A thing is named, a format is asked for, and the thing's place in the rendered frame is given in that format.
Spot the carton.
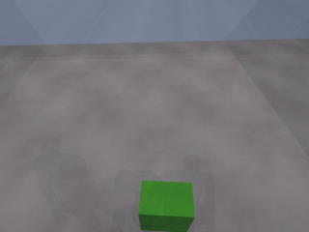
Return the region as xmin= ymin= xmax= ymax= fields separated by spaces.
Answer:
xmin=138 ymin=180 xmax=195 ymax=232

